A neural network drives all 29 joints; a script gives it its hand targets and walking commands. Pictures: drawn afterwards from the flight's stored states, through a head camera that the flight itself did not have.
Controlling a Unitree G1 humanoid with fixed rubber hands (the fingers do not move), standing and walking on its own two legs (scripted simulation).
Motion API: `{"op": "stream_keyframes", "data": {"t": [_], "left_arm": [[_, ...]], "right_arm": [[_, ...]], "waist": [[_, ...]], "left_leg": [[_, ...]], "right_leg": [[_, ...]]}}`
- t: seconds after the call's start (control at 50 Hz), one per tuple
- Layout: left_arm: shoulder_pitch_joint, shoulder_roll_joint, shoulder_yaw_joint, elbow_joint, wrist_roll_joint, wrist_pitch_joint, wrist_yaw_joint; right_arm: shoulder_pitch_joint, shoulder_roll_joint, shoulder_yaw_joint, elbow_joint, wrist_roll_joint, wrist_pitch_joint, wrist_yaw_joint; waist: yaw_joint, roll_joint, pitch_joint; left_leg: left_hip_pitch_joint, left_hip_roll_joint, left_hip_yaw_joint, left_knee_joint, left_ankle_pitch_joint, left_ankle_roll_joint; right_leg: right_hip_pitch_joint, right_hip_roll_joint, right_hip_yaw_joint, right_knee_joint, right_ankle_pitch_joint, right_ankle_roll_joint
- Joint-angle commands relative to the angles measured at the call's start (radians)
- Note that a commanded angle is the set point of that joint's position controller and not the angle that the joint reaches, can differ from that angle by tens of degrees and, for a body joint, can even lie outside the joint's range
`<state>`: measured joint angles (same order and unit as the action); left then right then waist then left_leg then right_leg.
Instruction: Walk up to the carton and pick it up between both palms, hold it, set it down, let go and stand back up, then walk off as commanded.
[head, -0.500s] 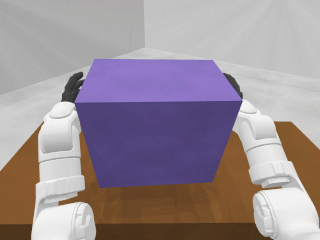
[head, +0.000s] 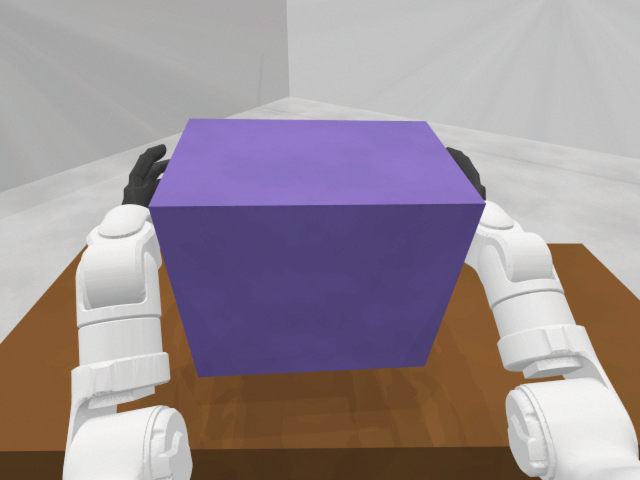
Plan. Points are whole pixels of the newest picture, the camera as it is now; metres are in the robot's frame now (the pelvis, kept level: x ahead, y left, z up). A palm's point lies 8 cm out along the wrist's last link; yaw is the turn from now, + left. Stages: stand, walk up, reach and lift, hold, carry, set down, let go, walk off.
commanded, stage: hold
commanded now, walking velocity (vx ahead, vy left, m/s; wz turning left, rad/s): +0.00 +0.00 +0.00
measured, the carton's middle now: (312, 248) +0.35 -0.01 +0.20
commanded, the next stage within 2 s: none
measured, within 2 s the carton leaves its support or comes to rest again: neither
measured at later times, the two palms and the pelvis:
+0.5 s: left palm (143, 212) +0.35 +0.18 +0.26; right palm (467, 208) +0.35 -0.19 +0.25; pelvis +0.00 +0.00 +0.00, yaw +0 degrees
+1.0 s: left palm (144, 212) +0.36 +0.18 +0.26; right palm (466, 209) +0.35 -0.20 +0.25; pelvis +0.00 +0.00 +0.00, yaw +0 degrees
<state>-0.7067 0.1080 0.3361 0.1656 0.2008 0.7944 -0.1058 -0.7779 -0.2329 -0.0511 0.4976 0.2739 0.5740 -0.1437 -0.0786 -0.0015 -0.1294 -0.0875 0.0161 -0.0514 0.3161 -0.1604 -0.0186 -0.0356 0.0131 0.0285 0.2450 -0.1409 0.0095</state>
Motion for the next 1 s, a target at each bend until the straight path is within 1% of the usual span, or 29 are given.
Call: {"op": "stream_keyframes", "data": {"t": [0.0,0.04,0.08,0.16,0.18,0.26,0.28,0.3,0.32,0.38,0.4,0.44,0.46,0.48,0.52,0.56,0.6,0.66,0.68,0.72,0.74,0.76,0.78,0.8,0.82,0.84,0.9,0.92,0.98], "left_arm": [[-0.588,-0.461,-0.381,-0.078,-0.155,-0.037,-0.145],[-0.599,-0.476,-0.4,-0.099,-0.165,-0.039,-0.146],[-0.593,-0.47,-0.385,-0.095,-0.152,-0.036,-0.144],[-0.584,-0.468,-0.388,-0.083,-0.158,-0.038,-0.148],[-0.591,-0.473,-0.389,-0.08,-0.159,-0.036,-0.147],[-0.608,-0.465,-0.373,-0.071,-0.152,-0.04,-0.15],[-0.621,-0.468,-0.373,-0.062,-0.15,-0.042,-0.149],[-0.611,-0.475,-0.384,-0.061,-0.159,-0.043,-0.15],[-0.616,-0.468,-0.386,-0.068,-0.159,-0.044,-0.148],[-0.594,-0.462,-0.362,-0.047,-0.144,-0.039,-0.147],[-0.599,-0.469,-0.363,-0.057,-0.148,-0.042,-0.147],[-0.592,-0.469,-0.365,-0.049,-0.148,-0.041,-0.147],[-0.609,-0.469,-0.374,-0.052,-0.15,-0.044,-0.148],[-0.602,-0.471,-0.368,-0.048,-0.147,-0.042,-0.148],[-0.621,-0.474,-0.38,-0.058,-0.152,-0.045,-0.146],[-0.616,-0.477,-0.388,-0.054,-0.162,-0.049,-0.148],[-0.621,-0.474,-0.39,-0.07,-0.159,-0.052,-0.143],[-0.605,-0.459,-0.367,-0.05,-0.151,-0.046,-0.145],[-0.611,-0.464,-0.378,-0.048,-0.156,-0.046,-0.148],[-0.615,-0.471,-0.385,-0.057,-0.156,-0.048,-0.148],[-0.61,-0.471,-0.372,-0.049,-0.153,-0.045,-0.145],[-0.624,-0.477,-0.395,-0.071,-0.169,-0.051,-0.145],[-0.599,-0.474,-0.37,-0.055,-0.147,-0.046,-0.14],[-0.601,-0.477,-0.384,-0.056,-0.157,-0.046,-0.142],[-0.604,-0.48,-0.384,-0.055,-0.15,-0.044,-0.142],[-0.61,-0.481,-0.388,-0.063,-0.153,-0.042,-0.145],[-0.596,-0.485,-0.39,-0.072,-0.157,-0.044,-0.141],[-0.606,-0.485,-0.391,-0.088,-0.156,-0.047,-0.136],[-0.593,-0.472,-0.384,-0.065,-0.156,-0.041,-0.142]], "right_arm": [[-0.732,0.523,0.302,-0.279,0.145,-0.039,0.149],[-0.726,0.523,0.298,-0.274,0.147,-0.04,0.148],[-0.736,0.521,0.304,-0.282,0.153,-0.041,0.15],[-0.734,0.525,0.299,-0.29,0.142,-0.042,0.147],[-0.742,0.519,0.295,-0.287,0.146,-0.042,0.148],[-0.74,0.531,0.293,-0.271,0.134,-0.04,0.152],[-0.75,0.528,0.292,-0.253,0.134,-0.043,0.155],[-0.755,0.531,0.285,-0.277,0.131,-0.046,0.154],[-0.751,0.528,0.283,-0.268,0.132,-0.045,0.152],[-0.742,0.522,0.297,-0.242,0.142,-0.041,0.157],[-0.759,0.531,0.301,-0.276,0.141,-0.048,0.156],[-0.76,0.536,0.299,-0.275,0.14,-0.048,0.155],[-0.747,0.527,0.285,-0.255,0.132,-0.048,0.153],[-0.753,0.532,0.291,-0.261,0.134,-0.049,0.153],[-0.75,0.525,0.281,-0.239,0.131,-0.049,0.158],[-0.758,0.531,0.28,-0.268,0.124,-0.055,0.155],[-0.746,0.531,0.288,-0.251,0.13,-0.052,0.155],[-0.74,0.53,0.294,-0.243,0.137,-0.048,0.154],[-0.735,0.524,0.285,-0.239,0.129,-0.047,0.15],[-0.752,0.524,0.282,-0.266,0.134,-0.054,0.153],[-0.764,0.531,0.29,-0.263,0.139,-0.052,0.155],[-0.755,0.535,0.286,-0.273,0.137,-0.055,0.152],[-0.751,0.528,0.299,-0.255,0.142,-0.053,0.157],[-0.745,0.522,0.29,-0.261,0.139,-0.052,0.153],[-0.741,0.518,0.285,-0.236,0.141,-0.048,0.157],[-0.734,0.515,0.276,-0.236,0.137,-0.048,0.158],[-0.752,0.519,0.294,-0.278,0.145,-0.055,0.157],[-0.746,0.525,0.297,-0.273,0.149,-0.056,0.16],[-0.735,0.519,0.291,-0.268,0.137,-0.047,0.154]], "waist": [[0.004,0.008,-0.234],[-0.008,0.027,-0.258],[0.003,0.021,-0.258],[-0.003,0.01,-0.246],[-0.003,0.024,-0.248],[-0.003,0.002,-0.238],[0.004,0.018,-0.228],[-0.007,0.004,-0.241],[-0.008,0.013,-0.243],[0.009,0.019,-0.232],[0.014,0.005,-0.252],[0.009,0.001,-0.246],[-0.005,0.014,-0.243],[0.003,0.004,-0.244],[-0.003,0.02,-0.241],[-0.01,0.003,-0.251],[-0.011,0.012,-0.252],[0.001,0.008,-0.236],[-0.015,0.006,-0.236],[-0.008,0.027,-0.241],[0.006,0.018,-0.248],[-0.011,0.015,-0.265],[0.009,0.025,-0.251],[-0.012,0.019,-0.253],[-0.001,0.033,-0.226],[-0.01,0.036,-0.225],[-0.004,0.019,-0.262],[0.002,0.034,-0.266],[-0.01,0.012,-0.237]], "left_leg": [[0.026,-0.064,0.049,-0.04,0.18,-0.011],[0.03,-0.063,0.045,-0.034,0.201,-0.018],[0.031,-0.064,0.046,-0.032,0.209,-0.019],[0.024,-0.065,0.051,-0.038,0.193,-0.015],[0.021,-0.064,0.048,-0.038,0.183,-0.015],[0.017,-0.064,0.049,-0.044,0.155,-0.009],[0.008,-0.061,0.05,-0.046,0.144,-0.01],[0.007,-0.061,0.048,-0.046,0.15,-0.012],[0.016,-0.065,0.05,-0.044,0.151,-0.009],[0.016,-0.065,0.05,-0.044,0.169,-0.008],[0.023,-0.065,0.05,-0.041,0.178,-0.008],[0.014,-0.064,0.047,-0.043,0.166,-0.005],[0.013,-0.065,0.051,-0.045,0.158,-0.007],[0.013,-0.064,0.049,-0.046,0.158,-0.006],[0.01,-0.063,0.049,-0.045,0.139,-0.01],[0.011,-0.063,0.048,-0.046,0.149,-0.006],[0.021,-0.063,0.045,-0.041,0.159,-0.01],[0.02,-0.065,0.049,-0.042,0.165,-0.004],[0.02,-0.065,0.047,-0.042,0.159,-0.008],[0.011,-0.066,0.049,-0.043,0.153,-0.011],[0.011,-0.066,0.048,-0.043,0.162,-0.008],[0.017,-0.065,0.048,-0.038,0.182,-0.012],[0.02,-0.065,0.049,-0.039,0.188,-0.013],[0.024,-0.065,0.046,-0.038,0.185,-0.013],[0.015,-0.061,0.044,-0.041,0.176,-0.015],[0.019,-0.06,0.044,-0.045,0.165,-0.014],[0.031,-0.058,0.043,-0.036,0.2,-0.018],[0.028,-0.06,0.043,-0.035,0.204,-0.02],[0.024,-0.063,0.047,-0.04,0.17,-0.014]], "right_leg": [[0.085,0.051,-0.015,-0.012,0.183,0.009],[0.095,0.051,-0.011,-0.009,0.207,0.005],[0.099,0.055,-0.015,-0.006,0.21,0.006],[0.094,0.053,-0.014,-0.011,0.196,0.006],[0.089,0.053,-0.014,-0.01,0.184,0.006],[0.085,0.051,-0.013,-0.014,0.16,0.007],[0.074,0.048,-0.014,-0.016,0.144,0.002],[0.08,0.049,-0.012,-0.016,0.161,0.003],[0.081,0.047,-0.013,-0.015,0.163,0.006],[0.09,0.048,-0.01,-0.013,0.17,0.005],[0.094,0.051,-0.015,-0.011,0.178,0.007],[0.091,0.049,-0.011,-0.016,0.173,0.006],[0.087,0.048,-0.012,-0.015,0.169,0.007],[0.088,0.05,-0.013,-0.015,0.164,0.007],[0.078,0.05,-0.016,-0.013,0.143,0.005],[0.083,0.047,-0.011,-0.015,0.164,0.009],[0.085,0.047,-0.015,-0.012,0.168,0.006],[0.085,0.047,-0.013,-0.014,0.175,0.009],[0.084,0.046,-0.013,-0.013,0.175,0.01],[0.079,0.044,-0.015,-0.015,0.159,0.007],[0.089,0.05,-0.015,-0.012,0.162,0.005],[0.093,0.048,-0.01,-0.01,0.19,0.005],[0.095,0.052,-0.016,-0.009,0.183,0.004],[0.096,0.049,-0.012,-0.013,0.19,0.005],[0.082,0.051,-0.015,-0.013,0.166,0.002],[0.077,0.05,-0.013,-0.016,0.155,0.001],[0.095,0.055,-0.018,-0.011,0.186,-0.001],[0.092,0.053,-0.017,-0.009,0.188,-0.002],[0.089,0.05,-0.015,-0.013,0.176,0.006]]}}
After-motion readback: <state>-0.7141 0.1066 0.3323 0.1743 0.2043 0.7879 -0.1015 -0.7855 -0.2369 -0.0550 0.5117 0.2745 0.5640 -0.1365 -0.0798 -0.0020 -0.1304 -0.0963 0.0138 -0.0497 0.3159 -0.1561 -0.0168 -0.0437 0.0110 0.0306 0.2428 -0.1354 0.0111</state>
